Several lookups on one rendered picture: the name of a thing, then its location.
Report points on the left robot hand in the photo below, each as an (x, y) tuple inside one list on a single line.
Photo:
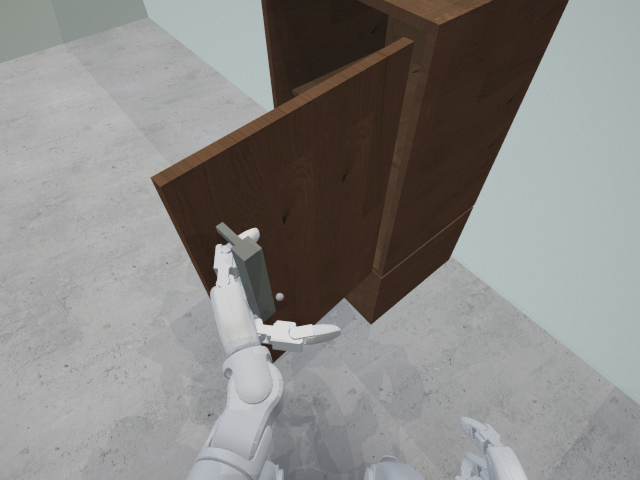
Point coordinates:
[(234, 318)]

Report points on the right robot hand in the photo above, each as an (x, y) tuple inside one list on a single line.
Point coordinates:
[(501, 462)]

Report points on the left robot forearm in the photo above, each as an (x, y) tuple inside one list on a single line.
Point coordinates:
[(239, 442)]

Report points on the handle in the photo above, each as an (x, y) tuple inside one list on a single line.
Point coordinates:
[(249, 259)]

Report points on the left robot thigh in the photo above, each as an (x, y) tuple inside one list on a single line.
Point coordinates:
[(271, 471)]

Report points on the cupboard door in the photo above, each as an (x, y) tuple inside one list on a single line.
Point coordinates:
[(311, 175)]

